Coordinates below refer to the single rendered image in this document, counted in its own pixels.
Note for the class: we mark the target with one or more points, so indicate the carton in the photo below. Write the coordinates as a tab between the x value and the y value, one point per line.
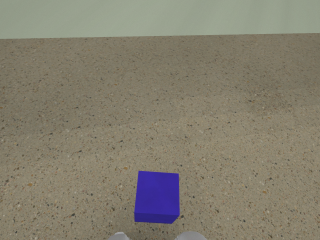
157	197

